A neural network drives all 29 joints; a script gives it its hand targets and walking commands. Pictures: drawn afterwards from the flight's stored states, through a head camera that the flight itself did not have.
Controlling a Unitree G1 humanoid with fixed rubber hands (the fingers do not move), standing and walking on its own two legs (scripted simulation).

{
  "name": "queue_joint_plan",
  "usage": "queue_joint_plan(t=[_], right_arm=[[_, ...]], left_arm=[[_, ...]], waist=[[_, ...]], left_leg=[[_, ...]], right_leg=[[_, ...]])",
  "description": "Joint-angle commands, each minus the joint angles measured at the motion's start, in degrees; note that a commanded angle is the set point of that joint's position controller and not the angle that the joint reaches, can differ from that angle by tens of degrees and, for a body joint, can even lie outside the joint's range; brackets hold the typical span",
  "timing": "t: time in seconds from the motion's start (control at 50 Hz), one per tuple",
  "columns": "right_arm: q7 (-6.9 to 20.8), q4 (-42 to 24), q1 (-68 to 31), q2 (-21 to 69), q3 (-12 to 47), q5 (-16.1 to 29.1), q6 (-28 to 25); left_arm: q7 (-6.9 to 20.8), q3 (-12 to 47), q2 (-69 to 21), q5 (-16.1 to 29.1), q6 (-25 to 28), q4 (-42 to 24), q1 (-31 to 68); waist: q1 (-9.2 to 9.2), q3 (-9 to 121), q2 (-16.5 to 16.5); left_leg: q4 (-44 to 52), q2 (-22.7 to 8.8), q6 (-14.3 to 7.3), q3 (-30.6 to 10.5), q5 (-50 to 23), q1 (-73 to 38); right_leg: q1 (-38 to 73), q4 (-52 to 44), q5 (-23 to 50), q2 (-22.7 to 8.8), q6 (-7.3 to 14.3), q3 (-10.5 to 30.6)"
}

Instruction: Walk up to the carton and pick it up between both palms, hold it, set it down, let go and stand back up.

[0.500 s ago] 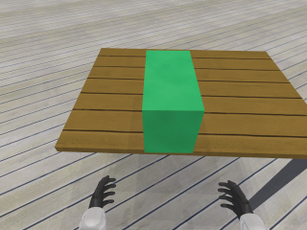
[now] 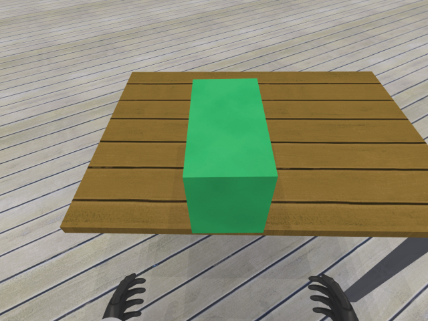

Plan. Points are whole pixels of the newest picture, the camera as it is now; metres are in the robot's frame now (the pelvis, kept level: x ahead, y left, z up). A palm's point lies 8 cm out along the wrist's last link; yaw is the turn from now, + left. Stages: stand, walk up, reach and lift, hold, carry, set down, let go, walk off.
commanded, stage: set down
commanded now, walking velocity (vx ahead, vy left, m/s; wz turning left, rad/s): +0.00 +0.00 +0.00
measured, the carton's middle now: (226, 152) +0.50 +0.02 +0.02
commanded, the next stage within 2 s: let go in 0.06 s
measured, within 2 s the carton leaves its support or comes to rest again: neither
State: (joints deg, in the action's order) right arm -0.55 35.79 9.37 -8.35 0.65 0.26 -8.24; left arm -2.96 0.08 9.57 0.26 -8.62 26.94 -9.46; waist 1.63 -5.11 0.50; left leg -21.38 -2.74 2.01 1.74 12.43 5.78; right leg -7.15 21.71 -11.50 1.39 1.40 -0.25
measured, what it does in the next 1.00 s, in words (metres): stands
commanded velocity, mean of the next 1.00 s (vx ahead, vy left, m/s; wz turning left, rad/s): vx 0.00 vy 0.00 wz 0.00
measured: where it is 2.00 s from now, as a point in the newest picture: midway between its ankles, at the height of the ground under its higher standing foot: outside the picture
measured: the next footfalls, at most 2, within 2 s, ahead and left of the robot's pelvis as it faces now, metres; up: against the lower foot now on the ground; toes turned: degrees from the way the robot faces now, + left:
none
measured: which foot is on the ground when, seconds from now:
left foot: down 0.00-1.00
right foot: down 0.00-1.00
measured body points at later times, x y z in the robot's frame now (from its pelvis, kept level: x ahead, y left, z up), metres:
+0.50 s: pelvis +0.03 +0.01 +0.00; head +0.09 +0.03 +0.45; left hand +0.21 +0.23 -0.10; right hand +0.19 -0.23 -0.09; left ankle -0.01 +0.14 -0.75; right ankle +0.01 -0.10 -0.75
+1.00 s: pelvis +0.02 +0.01 -0.01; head -0.02 +0.01 +0.44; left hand +0.06 +0.24 -0.15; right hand +0.02 -0.24 -0.16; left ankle -0.01 +0.14 -0.75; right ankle +0.01 -0.10 -0.75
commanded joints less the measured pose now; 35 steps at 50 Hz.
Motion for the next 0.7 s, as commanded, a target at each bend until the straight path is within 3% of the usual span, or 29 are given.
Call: queue_joint_plan(t=[0.0, 0.02, 0.04, 0.06, 0.08, 0.1, 0.12, 0.14, 0.18, 0.2, 0.26, 0.3, 0.38, 0.44, 0.52, 0.58, 0.6, 0.64, 0.68], right_arm=[[0.3, -4.4, -3.7, -6.6, -3.1, -0.6, -2.6], [0.5, -0.1, -2.5, -7.8, -4.1, -0.6, -2.0], [0.7, -6.0, -2.9, -8.0, -4.1, 0.6, -3.2], [0.8, -4.0, -1.5, -7.6, -3.6, 0.5, -3.1], [0.9, -6.4, -2.9, -7.3, -3.5, 0.4, -3.3], [1.1, -2.3, -1.9, -8.9, -3.9, -0.3, -2.8], [1.4, -7.1, -2.4, -8.7, -4.1, 0.3, -3.9], [1.7, -3.5, -1.3, -8.7, -4.4, 0.3, -4.0], [1.9, -4.2, -0.6, -10.1, -5.0, 0.4, -4.5], [2.1, -2.1, -0.6, -10.9, -5.3, 1.5, -4.9], [2.3, -3.5, -0.3, -10.0, -4.5, 1.7, -6.7], [2.7, 0.6, 0.8, -11.7, -5.4, 1.5, -6.6], [2.6, -2.4, 0.6, -10.9, -3.9, 2.9, -9.2], [3.3, 2.5, 1.1, -12.8, -4.1, 3.7, -9.3], [3.0, 1.5, 1.0, -13.0, -3.9, 4.0, -10.8], [3.0, 0.2, 0.8, -14.0, -3.3, 3.5, -10.9], [1.4, 6.5, 7.4, -11.3, -5.3, -0.8, 0.0], [-0.2, 5.4, 8.2, -12.9, -5.6, -3.5, 5.8], [-0.2, 4.3, 7.8, -11.5, -5.4, -2.8, 7.0]], left_arm=[[0.6, -2.7, 6.6, -1.5, 2.2, -7.7, 3.5], [1.1, -2.5, 6.4, -1.3, 0.9, -4.4, 3.3], [1.0, -3.2, 7.6, -0.2, 2.1, -9.3, 4.0], [1.3, -2.8, 7.6, 0.2, 2.3, -6.8, 2.9], [1.4, -2.8, 8.5, 0.7, 3.0, -8.6, 2.7], [1.6, -2.6, 7.5, 0.5, 2.2, -4.5, 2.6], [1.2, -2.6, 8.2, 1.2, 3.2, -10.0, 2.5], [1.6, -3.0, 8.1, 0.7, 3.0, -5.4, 1.3], [1.8, -2.9, 8.2, 1.4, 3.5, -9.0, 1.3], [1.9, -2.8, 7.6, 1.9, 3.4, -6.2, 2.0], [1.8, -3.3, 8.5, 2.5, 5.3, -8.8, 1.5], [2.0, -3.0, 7.7, 2.5, 4.9, -6.8, 0.2], [2.1, -3.8, 8.0, 2.5, 6.5, -9.4, 0.1], [2.7, -2.9, 5.7, 1.5, 4.9, -5.4, -2.5], [2.7, -3.6, 4.7, 1.3, 4.9, -6.6, -2.7], [3.0, -3.7, 4.6, 0.2, 4.0, -6.0, -2.7], [3.3, -6.0, 9.3, -4.8, 9.0, 3.7, -11.3], [3.7, -5.9, 6.8, -3.4, 10.8, 4.5, -9.6], [3.4, -4.8, 5.9, -3.1, 11.8, 4.3, -5.4]], waist=[[-0.44, 6.9, -1.3], [-0.57, 4.8, -2.0], [0.77, 7.5, -1.2], [-0.79, 6.5, -0.7], [-0.02, 7.4, 0.9], [-0.66, 8.1, 0.7], [0.11, 11.7, 0.0], [-0.49, 9.6, 0.0], [-0.86, 13.2, -0.3], [-1.0, 12.5, -0.4], [-0.89, 17.7, -0.6], [-2.07, 17.1, -1.2], [-1.31, 20.0, -0.5], [-1.14, 16.7, -2.6], [-0.08, 17.3, -3.0], [-0.42, 15.2, -1.8], [-1.6, 25.6, -6.1], [-1.87, 20.1, -2.3], [-1.96, 18.0, -0.2]], left_leg=[[2.4, 3.2, 0.2, 2.6, -10.4, -3.3], [3.1, 2.5, 0.2, 1.7, -11.3, -3.7], [2.5, 2.8, 0.1, 2.2, -14.1, -3.4], [2.5, 3.3, 0.6, 2.5, -13.0, -3.7], [1.8, 3.4, -0.2, 2.4, -14.0, -4.3], [1.8, 3.0, -0.3, 1.8, -14.2, -4.1], [0.9, 2.8, 0.0, 1.8, -17.9, -5.4], [0.8, 3.1, 0.3, 2.2, -18.8, -4.0], [-0.1, 3.1, 0.8, 1.9, -21.7, -4.9], [-0.1, 3.0, 0.8, 1.8, -23.5, -4.6], [-1.6, 3.1, 1.3, 1.3, -28.1, -6.3], [-2.4, 3.2, 2.0, 0.8, -30.3, -6.6], [-2.8, 3.9, 1.6, 1.0, -32.3, -6.7], [-2.4, 3.1, 1.9, 0.7, -33.2, -6.6], [-3.4, 2.8, 2.0, 0.3, -39.2, -9.9], [-2.8, 2.7, 1.8, 0.4, -38.7, -9.9], [-9.2, -5.1, -1.7, -1.8, -40.7, -8.8], [-10.6, -5.1, -2.5, 0.1, -29.7, -2.6], [-9.4, -5.4, -3.0, -0.7, -21.3, 0.8]], right_leg=[[1.2, -5.2, 9.9, -0.2, 0.2, 0.1], [0.3, -5.7, 9.5, -0.1, 0.7, 0.2], [1.8, -5.3, 11.0, 0.3, 0.2, -0.2], [1.1, -5.5, 11.5, 0.1, 0.4, 0.1], [1.5, -5.2, 14.1, -0.1, -0.4, -0.1], [1.8, -4.9, 14.9, -0.5, -0.1, 0.6], [2.4, -3.9, 18.8, -0.3, 0.1, 0.7], [1.3, -3.9, 19.6, 0.0, 0.2, 0.3], [2.7, -3.1, 21.7, 0.2, 0.2, 0.2], [1.4, -3.2, 23.2, 0.3, 0.4, 0.4], [2.1, -1.5, 29.2, 0.1, 0.0, 0.7], [0.8, -1.8, 26.8, 0.8, 0.8, -0.3], [2.1, -1.0, 34.1, 0.4, 0.0, -0.2], [0.6, -1.6, 28.7, 1.4, 0.7, -1.1], [-2.1, -2.3, 28.4, 2.5, 0.9, -1.7], [-1.4, -2.6, 29.2, 2.7, 0.7, -2.0], [1.1, 5.4, 23.6, -4.3, -2.0, -0.1], [-0.7, 5.4, 19.7, -4.8, -3.0, 1.7], [-4.2, 6.0, 14.6, -4.3, -1.6, 2.8]])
